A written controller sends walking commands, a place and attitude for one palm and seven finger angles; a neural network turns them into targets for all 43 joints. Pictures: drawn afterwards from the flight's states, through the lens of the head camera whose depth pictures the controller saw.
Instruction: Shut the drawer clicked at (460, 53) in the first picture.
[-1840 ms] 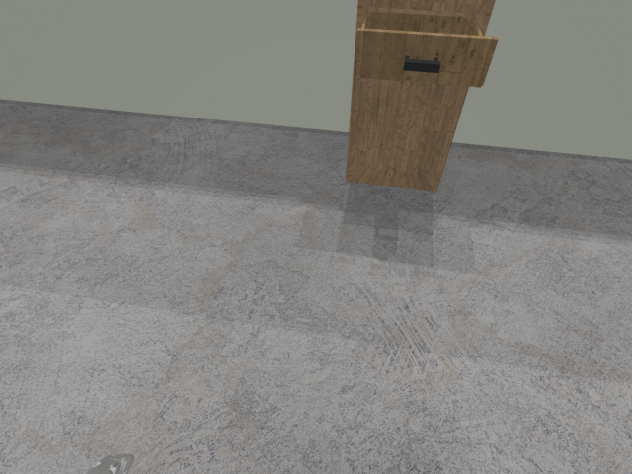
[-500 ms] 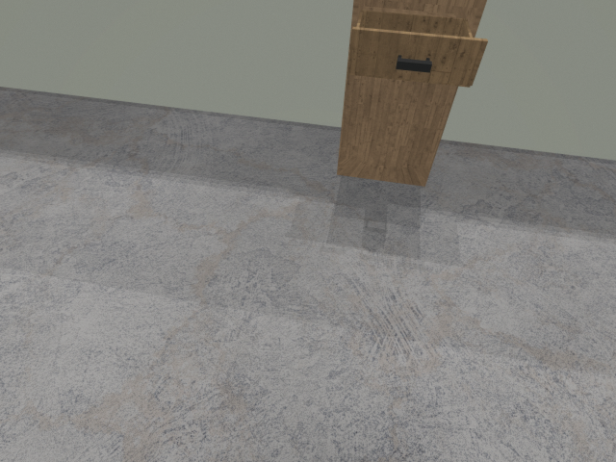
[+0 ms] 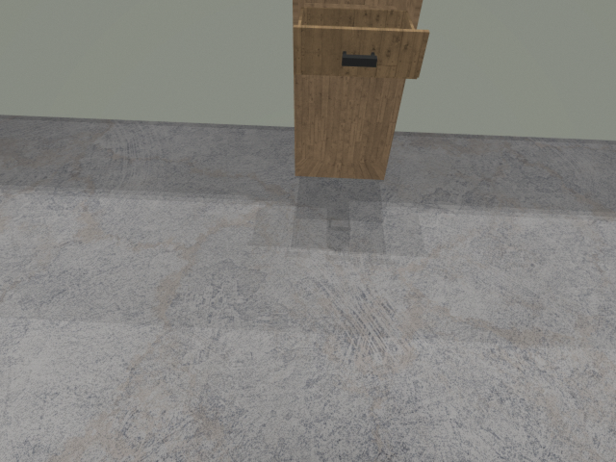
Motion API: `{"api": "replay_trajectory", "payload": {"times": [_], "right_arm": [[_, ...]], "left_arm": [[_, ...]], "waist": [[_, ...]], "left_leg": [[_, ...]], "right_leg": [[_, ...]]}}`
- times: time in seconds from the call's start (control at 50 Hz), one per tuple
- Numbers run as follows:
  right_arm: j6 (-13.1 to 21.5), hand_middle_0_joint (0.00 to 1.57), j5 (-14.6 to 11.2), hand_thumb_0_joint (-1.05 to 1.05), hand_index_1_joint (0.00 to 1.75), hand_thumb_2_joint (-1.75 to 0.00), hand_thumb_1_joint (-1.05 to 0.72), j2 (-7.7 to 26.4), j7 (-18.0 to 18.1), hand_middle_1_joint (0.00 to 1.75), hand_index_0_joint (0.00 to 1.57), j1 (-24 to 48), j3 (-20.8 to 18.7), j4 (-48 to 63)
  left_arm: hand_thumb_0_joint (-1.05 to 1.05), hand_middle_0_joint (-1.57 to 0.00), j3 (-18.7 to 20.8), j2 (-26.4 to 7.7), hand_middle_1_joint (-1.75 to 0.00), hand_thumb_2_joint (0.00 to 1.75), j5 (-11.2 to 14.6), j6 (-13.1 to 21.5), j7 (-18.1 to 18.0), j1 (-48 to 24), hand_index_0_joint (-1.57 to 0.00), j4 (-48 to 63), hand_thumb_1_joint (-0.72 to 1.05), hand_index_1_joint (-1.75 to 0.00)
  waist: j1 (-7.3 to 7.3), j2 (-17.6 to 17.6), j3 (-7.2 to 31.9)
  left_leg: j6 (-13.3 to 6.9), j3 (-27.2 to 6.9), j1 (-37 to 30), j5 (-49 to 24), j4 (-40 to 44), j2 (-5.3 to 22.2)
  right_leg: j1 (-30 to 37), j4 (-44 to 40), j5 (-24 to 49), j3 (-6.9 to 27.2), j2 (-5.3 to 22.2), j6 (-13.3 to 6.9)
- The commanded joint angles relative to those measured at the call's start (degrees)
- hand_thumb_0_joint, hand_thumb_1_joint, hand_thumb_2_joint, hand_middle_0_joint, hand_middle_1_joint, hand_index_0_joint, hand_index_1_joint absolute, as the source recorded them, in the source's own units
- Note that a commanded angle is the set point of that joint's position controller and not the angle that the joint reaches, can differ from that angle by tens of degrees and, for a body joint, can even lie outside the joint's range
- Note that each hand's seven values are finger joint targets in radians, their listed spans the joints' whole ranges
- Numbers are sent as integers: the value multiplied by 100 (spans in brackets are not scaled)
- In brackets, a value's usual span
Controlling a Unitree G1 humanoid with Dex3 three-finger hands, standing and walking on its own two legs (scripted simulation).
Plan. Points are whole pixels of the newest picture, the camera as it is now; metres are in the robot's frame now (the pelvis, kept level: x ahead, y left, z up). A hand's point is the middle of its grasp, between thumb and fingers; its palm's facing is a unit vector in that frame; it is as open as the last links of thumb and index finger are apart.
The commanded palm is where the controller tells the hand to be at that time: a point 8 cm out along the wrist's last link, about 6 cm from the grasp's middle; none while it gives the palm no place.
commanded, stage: walk to a spot facing it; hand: left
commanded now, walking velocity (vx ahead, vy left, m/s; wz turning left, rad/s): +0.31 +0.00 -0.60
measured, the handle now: (358, 57) +1.23 -0.06 -0.02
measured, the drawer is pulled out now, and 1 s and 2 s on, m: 0.29 0.29 0.29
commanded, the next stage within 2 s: turn to face it in 1.48 s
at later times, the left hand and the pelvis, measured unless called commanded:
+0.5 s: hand (218, 449) +0.17 +0.15 -0.16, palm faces -0.12 -0.98 -0.18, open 7.4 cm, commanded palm none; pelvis +0.16 -0.03 +0.01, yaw -13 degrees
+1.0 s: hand (284, 257) +0.54 +0.10 -0.16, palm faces -0.45 -0.88 -0.16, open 7.4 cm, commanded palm none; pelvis +0.38 -0.03 +0.00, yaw -28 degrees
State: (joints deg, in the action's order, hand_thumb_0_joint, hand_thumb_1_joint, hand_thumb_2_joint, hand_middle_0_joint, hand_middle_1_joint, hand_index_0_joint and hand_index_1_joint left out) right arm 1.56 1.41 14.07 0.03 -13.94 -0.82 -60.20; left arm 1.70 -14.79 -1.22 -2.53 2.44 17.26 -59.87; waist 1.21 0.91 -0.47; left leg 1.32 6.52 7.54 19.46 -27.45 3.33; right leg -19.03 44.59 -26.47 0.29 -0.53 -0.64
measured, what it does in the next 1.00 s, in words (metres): walks ahead, turning right: right foot, then left foot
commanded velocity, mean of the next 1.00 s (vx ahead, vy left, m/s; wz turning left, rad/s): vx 0.34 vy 0.00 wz -0.47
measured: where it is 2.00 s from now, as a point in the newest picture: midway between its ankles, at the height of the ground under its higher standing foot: (401, 336)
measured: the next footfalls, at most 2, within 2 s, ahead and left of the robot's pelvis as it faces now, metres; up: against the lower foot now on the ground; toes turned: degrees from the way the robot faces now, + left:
right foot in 0.12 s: +0.11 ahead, -0.13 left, +0.00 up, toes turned -9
left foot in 0.60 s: +0.36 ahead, +0.07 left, +0.00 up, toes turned -9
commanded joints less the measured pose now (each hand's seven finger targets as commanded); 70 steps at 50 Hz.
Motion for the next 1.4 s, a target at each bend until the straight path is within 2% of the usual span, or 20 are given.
{"api": "replay_trajectory", "payload": {"times": [0.0,0.06,0.08,0.1,0.12,0.24,0.48,0.54,0.56,0.58,0.6,0.68,0.76,1.0,1.1,1.12,1.16,1.24,1.3,1.38], "right_arm": [[160,20,20,0,30,-90,-90,1191,136,30,20,-322,-373,219],[148,20,1,0,30,-90,-90,1116,108,30,20,135,-382,322],[149,20,-72,0,30,-90,-90,854,46,30,20,119,-321,440],[175,20,-94,0,30,-90,-90,402,-7,30,20,339,-200,767],[201,20,-64,0,30,-90,-90,566,10,30,20,657,-235,902],[49,20,2,0,30,-90,-90,232,-52,30,20,242,-302,594],[174,20,-32,0,30,-90,-90,37,-135,30,20,1228,-271,1221],[271,20,-23,0,30,-90,-90,220,-49,30,20,358,-324,943],[309,20,-6,0,30,-90,-90,544,40,30,20,-536,-392,676],[341,20,88,0,30,-90,-90,1290,91,30,20,-1328,-573,491],[268,20,36,0,30,-90,-90,1367,92,30,20,-1599,-541,441],[340,20,15,0,30,-90,-90,275,113,30,20,-511,-248,575],[439,20,-45,0,30,-90,-90,68,168,30,20,-602,-203,415],[366,20,29,0,30,-90,-90,255,187,30,20,-1680,-240,-93],[300,20,-16,0,30,-90,-90,596,160,30,20,-1333,-318,-18],[286,20,-58,0,30,-90,-90,599,115,30,20,-1217,-313,75],[282,20,-172,0,30,-90,-90,36,83,30,20,-1135,-228,427],[137,20,-24,0,30,-90,-90,-9,78,30,20,-546,-284,382],[-17,20,24,0,30,-90,-90,-219,52,30,20,-1067,-260,199],[-30,20,43,0,30,-90,-90,-207,-12,30,20,-534,-266,374]], "left_arm": [[0,-20,181,-352,-30,90,14,330,36,-890,-20,910,90,-30],[0,-20,267,-308,-30,90,-12,346,64,491,-20,464,90,-30],[0,-20,385,-814,-30,90,-50,416,-9,1328,-20,219,90,-30],[0,-20,516,-1422,-30,90,-29,500,-128,1833,-20,114,90,-30],[0,-20,526,-1417,-30,90,63,502,-228,1862,-20,138,90,-30],[0,-20,328,-637,-30,90,-32,599,-278,391,-20,502,90,-30],[0,-20,319,-569,-30,90,-49,633,-314,793,-20,324,90,-30],[0,-20,367,-608,-30,90,-15,606,-313,547,-20,367,90,-30],[0,-20,375,-481,-30,90,25,609,-294,466,-20,403,90,-30],[0,-20,351,-134,-30,90,99,581,-224,760,-20,478,90,-30],[0,-20,303,-115,-30,90,57,626,-211,605,-20,582,90,-30],[0,-20,376,-52,-30,90,-80,478,-81,-36,-20,536,90,-30],[0,-20,353,226,-30,90,-87,229,-39,249,-20,441,90,-30],[0,-20,192,340,-30,90,-49,238,64,-1724,-20,1062,90,-30],[0,-20,311,-10,-30,90,-79,378,-24,-252,-20,657,90,-30],[0,-20,415,-329,-30,90,-101,461,-52,579,-20,409,90,-30],[0,-20,613,-1332,-30,90,74,475,-209,1249,-20,241,90,-30],[0,-20,388,-530,-30,90,82,549,-309,-151,-20,543,90,-30],[0,-20,302,-346,-30,90,18,666,-286,-215,-20,452,90,-30],[0,-20,255,-153,-30,90,24,724,-275,150,-20,292,90,-30]], "waist": [[-292,-908,-379],[417,-498,95],[752,743,428],[865,2280,346],[830,1672,332],[-84,146,-340],[212,632,-339],[-205,441,54],[-576,23,522],[-748,-1644,1286],[-754,-1870,1234],[-243,-860,-394],[34,-916,-229],[-480,-812,-774],[276,-942,168],[684,-577,698],[674,1197,1717],[-16,-521,52],[-376,117,-27],[-258,511,-103]], "left_leg": [[-1025,-1089,-773,-1279,1067,1848],[-450,68,504,-1099,-641,1159],[-172,526,1665,-494,-2239,735],[101,426,3272,1475,-4009,-4],[3,-332,3592,1375,-4512,150],[162,-461,2668,-244,-3778,541],[137,-229,2345,-692,-1261,167],[20,-31,551,-875,-99,-110],[-95,-368,-930,-998,138,212],[-601,-2446,-2317,-987,361,1950],[-964,-3442,-2217,-768,1067,2675],[-564,-1692,53,-911,1505,1893],[-237,-166,156,-2242,1422,1387],[-690,703,-1311,-3689,1290,1610],[-456,1229,-1178,-6188,-971,1591],[-233,1272,-277,-5233,-2354,1432],[122,337,2742,1492,-5640,27],[20,-570,2418,-57,-5040,788],[119,-440,2156,-426,-4374,727],[212,-360,2517,-856,-3574,660]], "right_leg": [[-1402,94,-218,-159,552,38],[1035,-1297,1208,-847,33,-62],[2331,-1922,816,82,579,-321],[2681,-2951,672,3102,2151,-934],[2662,-3236,827,3740,2341,-1292],[534,-3269,1223,1755,1512,-1074],[1308,-2858,2594,1479,1209,-937],[885,-1848,3261,1229,878,-707],[229,-752,3165,1004,580,-523],[-1061,1101,901,200,-181,-187],[-1738,2373,-640,162,-252,-114],[-1789,3011,809,213,572,-33],[-1703,2896,1583,23,552,88],[-2163,-160,1697,-843,495,-29],[196,-904,1257,-1257,-185,-512],[1761,-1354,1774,-979,5,-654],[3827,-2298,3176,3266,2451,-1742],[819,-2937,2269,1610,1788,-1187],[256,-3045,2693,666,1286,-902],[486,-3098,2784,583,1066,-902]]}}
